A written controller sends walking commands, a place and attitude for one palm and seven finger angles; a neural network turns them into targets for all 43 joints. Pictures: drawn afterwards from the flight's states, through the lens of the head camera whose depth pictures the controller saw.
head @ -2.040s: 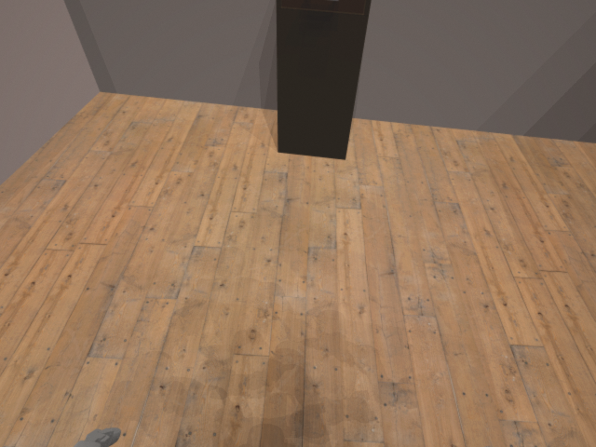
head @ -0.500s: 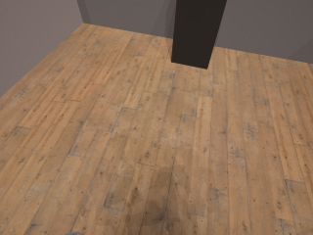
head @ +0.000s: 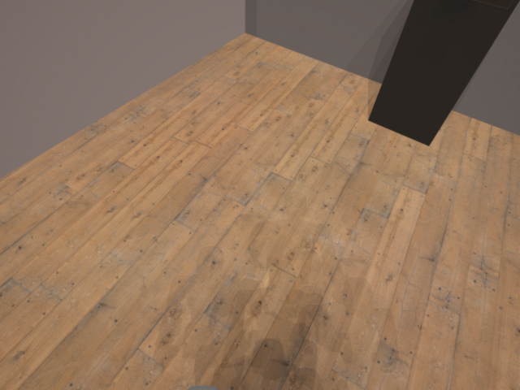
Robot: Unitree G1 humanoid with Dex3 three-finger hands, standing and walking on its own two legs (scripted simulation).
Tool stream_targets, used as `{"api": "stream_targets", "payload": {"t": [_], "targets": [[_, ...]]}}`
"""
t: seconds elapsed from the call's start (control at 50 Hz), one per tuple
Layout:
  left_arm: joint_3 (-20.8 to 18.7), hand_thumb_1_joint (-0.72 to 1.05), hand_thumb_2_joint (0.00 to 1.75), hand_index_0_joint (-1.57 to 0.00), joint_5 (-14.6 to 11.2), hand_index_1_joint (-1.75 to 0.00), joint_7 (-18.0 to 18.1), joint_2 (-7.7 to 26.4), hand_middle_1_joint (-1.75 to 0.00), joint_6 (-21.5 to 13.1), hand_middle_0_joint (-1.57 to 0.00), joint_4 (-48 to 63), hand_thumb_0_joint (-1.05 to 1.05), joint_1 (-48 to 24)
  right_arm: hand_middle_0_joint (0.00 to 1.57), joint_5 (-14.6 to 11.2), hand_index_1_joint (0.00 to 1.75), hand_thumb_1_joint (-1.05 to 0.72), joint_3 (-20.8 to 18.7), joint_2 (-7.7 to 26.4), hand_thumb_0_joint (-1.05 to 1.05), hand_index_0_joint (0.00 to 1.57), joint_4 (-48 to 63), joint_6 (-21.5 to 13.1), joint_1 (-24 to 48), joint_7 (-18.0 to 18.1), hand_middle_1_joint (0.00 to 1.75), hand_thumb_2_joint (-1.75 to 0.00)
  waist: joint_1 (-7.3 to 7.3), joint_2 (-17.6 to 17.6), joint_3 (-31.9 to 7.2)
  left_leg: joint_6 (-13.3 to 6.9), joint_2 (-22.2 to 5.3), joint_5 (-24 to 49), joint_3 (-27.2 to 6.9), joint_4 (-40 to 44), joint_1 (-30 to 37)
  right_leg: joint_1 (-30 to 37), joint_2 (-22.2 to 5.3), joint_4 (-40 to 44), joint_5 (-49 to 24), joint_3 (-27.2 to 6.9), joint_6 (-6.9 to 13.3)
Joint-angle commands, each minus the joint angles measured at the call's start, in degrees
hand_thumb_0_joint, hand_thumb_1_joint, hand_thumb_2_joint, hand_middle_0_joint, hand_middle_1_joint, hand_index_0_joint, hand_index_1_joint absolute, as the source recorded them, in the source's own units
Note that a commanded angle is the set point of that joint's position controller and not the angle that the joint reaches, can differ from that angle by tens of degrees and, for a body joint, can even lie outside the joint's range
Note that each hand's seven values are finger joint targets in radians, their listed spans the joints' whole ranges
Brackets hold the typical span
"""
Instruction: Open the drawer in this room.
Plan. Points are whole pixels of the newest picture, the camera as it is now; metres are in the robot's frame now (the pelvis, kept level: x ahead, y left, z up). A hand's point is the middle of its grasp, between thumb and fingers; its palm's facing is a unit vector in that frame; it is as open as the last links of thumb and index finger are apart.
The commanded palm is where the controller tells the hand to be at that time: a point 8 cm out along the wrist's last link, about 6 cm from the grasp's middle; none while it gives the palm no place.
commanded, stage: stand and wait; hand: left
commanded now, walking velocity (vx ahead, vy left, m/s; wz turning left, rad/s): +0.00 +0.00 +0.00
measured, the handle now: out of the picture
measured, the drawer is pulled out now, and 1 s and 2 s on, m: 0.00 0.00 0.00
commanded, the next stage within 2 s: turn or walk to find it in 0.38 s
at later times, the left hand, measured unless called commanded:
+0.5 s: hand out of the picture +0.00 +0.19 -0.17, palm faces +0.01 -0.98 -0.21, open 7.3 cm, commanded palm none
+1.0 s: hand out of the picture +0.07 +0.15 -0.16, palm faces -0.16 -0.95 -0.25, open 7.4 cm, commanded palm none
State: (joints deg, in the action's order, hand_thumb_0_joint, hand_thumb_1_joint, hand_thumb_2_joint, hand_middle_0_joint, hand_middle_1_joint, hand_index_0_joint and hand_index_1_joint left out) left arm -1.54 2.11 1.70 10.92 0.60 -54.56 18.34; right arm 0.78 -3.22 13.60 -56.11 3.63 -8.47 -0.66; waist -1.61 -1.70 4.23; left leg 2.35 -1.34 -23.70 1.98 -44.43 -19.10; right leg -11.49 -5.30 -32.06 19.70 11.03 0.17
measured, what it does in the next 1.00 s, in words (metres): steps on the spot: left foot, then right foot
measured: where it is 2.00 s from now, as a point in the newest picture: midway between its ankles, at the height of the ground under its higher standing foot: outside the picture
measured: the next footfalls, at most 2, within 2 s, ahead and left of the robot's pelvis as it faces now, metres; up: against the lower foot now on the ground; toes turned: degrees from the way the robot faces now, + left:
left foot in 0.04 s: +0.02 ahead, +0.12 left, +0.00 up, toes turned +4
right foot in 0.44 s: -0.02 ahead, -0.11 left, +0.00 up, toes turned -16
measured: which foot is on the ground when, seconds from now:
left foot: up 0.00-0.02, down 0.04-0.94, up 0.96-1.00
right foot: down 0.00-0.04, up 0.06-0.42, down 0.44-1.00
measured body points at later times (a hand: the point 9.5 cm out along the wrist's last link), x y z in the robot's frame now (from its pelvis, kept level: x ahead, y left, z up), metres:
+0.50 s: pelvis -0.02 +0.02 +0.00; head -0.03 +0.01 +0.45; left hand +0.00 +0.24 -0.15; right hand +0.01 -0.21 -0.16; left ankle -0.02 +0.12 -0.73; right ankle -0.02 -0.10 -0.73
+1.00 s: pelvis -0.03 -0.02 +0.00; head -0.03 -0.05 +0.45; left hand +0.08 +0.20 -0.14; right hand -0.09 -0.24 -0.17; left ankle -0.02 +0.11 -0.72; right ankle -0.06 -0.10 -0.73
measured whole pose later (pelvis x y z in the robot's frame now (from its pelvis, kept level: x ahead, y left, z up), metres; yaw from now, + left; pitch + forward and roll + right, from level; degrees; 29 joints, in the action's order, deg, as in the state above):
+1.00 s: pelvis -0.03 -0.02 +0.00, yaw -9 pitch -1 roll +1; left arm -1.7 1.6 1.3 9.0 -0.5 -59.4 12.1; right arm 1.1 -2.2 10.0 -63.7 1.2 -18.5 1.2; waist 2.6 2.6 0.7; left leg 1.5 -5.8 -24.5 8.5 -35.9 -14.2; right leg -12.4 -0.8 -32.5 19.3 6.9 2.8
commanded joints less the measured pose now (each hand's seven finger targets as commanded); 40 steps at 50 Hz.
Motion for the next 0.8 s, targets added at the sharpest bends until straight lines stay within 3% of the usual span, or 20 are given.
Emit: {"api": "stream_targets", "payload": {"t": [0.0,0.02,0.04,0.06,0.1,0.16,0.3,0.36,0.38,0.4,0.42,0.44,0.46,0.5,0.62,0.68,0.7,0.72,0.74,0.78], "targets": [[-2.31,0.9,0.9,-0.2,-1.31,-0.3,0.52,9.54,-0.3,-0.43,-0.2,1.33,0.0,1.79,0.2,-0.11,0.3,-0.9,-0.58,6.14,0.0,0.2,1.71,-3.29,-6.86,0.75,0.3,-0.9,3.26,1.1,-10.74,-2.37,-4.23,23.84,-2.42,23.06,18.76,-2.03,-7.06,-5.64,-23.12,-6.0,1.77],[-1.5,0.9,0.9,-0.2,-1.68,-0.3,0.28,5.67,-0.3,-0.19,-0.2,2.1,0.0,3.6,0.2,-0.02,0.3,-0.9,-1.51,10.92,0.0,0.2,1.71,-3.68,-8.27,1.13,0.3,-0.9,2.95,16.08,-12.65,-7.94,-17.78,46.06,-17.91,22.11,26.34,-14.21,-0.73,-13.2,5.89,-3.44,-2.04],[-0.8,0.9,0.9,-0.2,-1.34,-0.3,0.72,5.46,-0.3,0.29,-0.2,1.97,0.0,1.45,0.2,-0.54,0.3,-0.9,-1.48,11.81,0.0,0.2,1.39,-2.99,-8.62,1.5,0.3,-0.9,3.62,15.26,-11.72,-11.92,-20.71,53.86,-16.75,22.03,21.45,-12.37,0.15,-19.17,16.79,-7.59,-2.34],[-0.86,0.9,0.9,-0.2,-1.21,-0.3,0.73,5.07,-0.3,0.7,-0.2,1.35,0.0,0.84,0.2,-0.07,0.3,-0.9,-1.03,10.01,0.0,0.2,1.33,-3.07,-6.75,2.08,0.3,-0.9,3.0,11.26,-8.48,-13.4,-19.89,51.84,-13.89,23.26,17.82,-12.73,-0.18,-22.97,15.62,-9.4,-2.43],[-1.14,0.9,0.9,-0.2,-1.11,-0.3,0.43,5.26,-0.3,1.3,-0.2,-1.3,0.0,-0.41,0.2,0.01,0.3,-0.9,0.11,6.77,0.0,0.2,1.04,-3.56,-3.13,2.93,0.3,-0.9,1.96,13.9,-3.98,-11.64,-15.38,46.55,-11.02,24.91,12.39,-12.51,-0.44,-24.74,10.01,-11.58,-2.71],[-0.99,0.9,0.9,-0.2,-1.12,-0.3,-0.14,4.32,-0.3,1.28,-0.2,-3.62,0.0,1.7,0.2,-0.26,0.3,-0.9,0.73,4.96,0.0,0.2,1.02,-3.93,-2.23,2.97,0.3,-0.9,0.95,9.66,-2.61,-10.77,-12.32,41.78,-7.22,26.49,11.06,-11.19,-0.06,-24.31,4.85,-10.87,-3.02],[-0.11,0.9,0.9,-0.2,-0.93,-0.3,0.12,1.66,-0.3,1.33,-0.2,-4.06,0.0,0.11,0.2,0.26,0.3,-0.9,0.08,3.87,0.0,0.2,-0.96,-3.9,-4.85,2.79,0.3,-0.9,1.72,7.42,-0.37,-11.7,-12.66,25.1,-9.1,29.17,8.79,-6.07,0.39,-8.65,4.18,-8.66,-3.02],[-0.1,0.9,0.9,-0.2,-0.93,-0.3,0.17,1.76,-0.3,0.68,-0.2,-5.47,0.0,2.88,0.2,0.02,0.3,-0.9,0.23,3.49,0.0,0.2,-1.8,-4.01,-4.42,2.68,0.3,-0.9,0.15,6.0,-0.91,-9.55,-10.55,18.46,-8.47,26.95,5.71,0.51,1.06,3.05,-3.6,-8.24,-2.61],[-0.03,0.9,0.9,-0.2,-0.79,-0.3,0.25,2.44,-0.3,0.18,-0.2,-6.01,0.0,4.07,0.2,-0.23,0.3,-0.9,0.39,2.76,0.0,0.2,-2.15,-4.18,-4.37,2.64,0.3,-0.9,-0.44,3.75,-1.77,-7.51,-8.52,15.95,-6.41,24.6,5.33,3.46,0.58,9.46,-8.67,-9.52,-2.37],[0.0,0.9,0.9,-0.2,-0.74,-0.3,0.36,3.91,-0.3,-0.4,-0.2,-6.05,0.0,3.42,0.2,-0.62,0.3,-0.9,0.62,1.07,0.0,0.2,-2.33,-4.16,-5.21,2.53,0.3,-0.9,0.42,0.49,-2.4,-5.28,-6.16,13.43,-4.38,22.24,4.68,4.34,-2.16,12.32,-11.44,-14.7,-1.14],[-0.13,0.9,0.9,-0.2,-0.8,-0.3,0.33,5.42,-0.3,-0.62,-0.2,-5.63,0.0,1.75,0.2,-0.73,0.3,-0.9,1.02,0.05,0.0,0.2,-2.2,-3.92,-5.53,2.44,0.3,-0.9,1.41,-2.71,-1.06,-3.84,-3.88,10.35,-1.98,20.54,4.86,1.28,-5.39,13.13,-12.69,-19.01,0.99],[-0.45,0.9,0.9,-0.2,-0.96,-0.3,0.25,6.83,-0.3,-0.4,-0.2,-4.97,0.0,-0.04,0.2,-0.65,0.3,-0.9,1.05,-0.44,0.0,0.2,-2.36,-3.67,-6.03,2.19,0.3,-0.9,2.11,-2.09,-0.04,-3.19,-2.89,8.09,-0.75,20.17,5.18,-1.07,-7.42,13.35,-12.69,-20.07,2.66],[-0.8,0.9,0.9,-0.2,-1.01,-0.3,0.04,7.31,-0.3,-0.49,-0.2,-4.82,0.0,-0.89,0.2,-0.28,0.3,-0.9,1.02,-0.39,0.0,0.2,-2.76,-3.15,-6.03,2.32,0.3,-0.9,2.25,-7.21,-0.31,-2.49,-2.28,7.0,0.59,18.79,7.32,-4.3,-6.91,14.05,-9.95,-21.52,3.74],[-1.26,0.9,0.9,-0.2,-1.14,-0.3,-0.03,7.01,-0.3,-0.08,-0.2,-4.18,0.0,-2.15,0.2,-0.02,0.3,-0.9,0.61,0.35,0.0,0.2,-3.18,-2.57,-6.75,2.46,0.3,-0.9,2.28,-9.55,1.51,-2.23,-2.57,6.68,1.77,16.52,8.72,-8.81,-6.62,16.37,-4.45,-22.98,4.86],[-2.96,0.9,0.9,-0.2,-1.2,-0.3,-0.55,7.14,-0.3,1.55,-0.2,-1.46,0.0,-4.2,0.2,0.28,0.3,-0.9,-0.3,1.62,0.0,0.2,-3.38,-2.58,-9.5,2.71,0.3,-0.9,2.6,1.05,1.78,-3.26,-5.99,3.18,0.51,18.7,8.22,-13.69,-1.36,11.35,1.54,-22.17,4.1],[-3.11,0.9,0.9,-0.2,-1.12,-0.3,-1.17,4.39,-0.3,1.85,-0.2,0.26,0.0,-5.1,0.2,0.46,0.3,-0.9,-1.41,5.5,0.0,0.2,-2.36,-3.17,-10.2,3.01,0.3,-0.9,2.78,13.61,0.83,-7.73,-16.47,-4.25,-9.85,30.97,6.22,-14.44,5.99,-6.04,-0.15,-12.42,1.18],[-3.31,0.9,0.9,-0.2,-0.85,-0.3,-1.37,4.05,-0.3,2.07,-0.2,0.33,0.0,-5.03,0.2,0.35,0.3,-0.9,-1.79,6.11,0.0,0.2,-1.88,-3.62,-9.39,3.15,0.3,-0.9,2.43,15.2,-1.14,-10.35,-20.52,0.04,-11.19,32.93,6.53,-14.47,5.54,-16.39,4.08,-10.13,0.34],[-3.52,0.9,0.9,-0.2,-0.67,-0.3,-1.51,4.13,-0.3,2.28,-0.2,0.5,0.0,-4.79,0.2,0.37,0.3,-0.9,-1.73,6.06,0.0,0.2,-1.42,-3.95,-8.98,3.24,0.3,-0.9,2.31,14.26,-2.27,-11.85,-21.6,5.95,-10.19,32.52,7.06,-15.29,4.61,-23.34,8.04,-10.86,-0.08],[-3.62,0.9,0.9,-0.2,-0.63,-0.3,-1.74,3.84,-0.3,2.3,-0.2,0.47,0.0,-3.95,0.2,0.5,0.3,-0.9,-1.6,5.93,0.0,0.2,-1.12,-4.12,-8.84,3.16,0.3,-0.9,1.8,12.0,-4.17,-12.14,-21.77,3.73,-9.05,32.05,8.57,-15.94,4.15,-26.28,9.24,-10.98,-0.12],[-3.21,0.9,0.9,-0.2,-0.31,-0.3,-2.27,2.2,-0.3,1.91,-0.2,0.83,0.0,-5.84,0.2,1.06,0.3,-0.9,-1.82,5.86,0.0,0.2,-1.21,-4.34,-8.25,3.0,0.3,-0.9,2.41,9.19,-2.84,-11.55,-20.7,1.82,-6.06,31.37,7.92,-15.66,2.04,-20.98,8.39,-9.62,-0.3]]}}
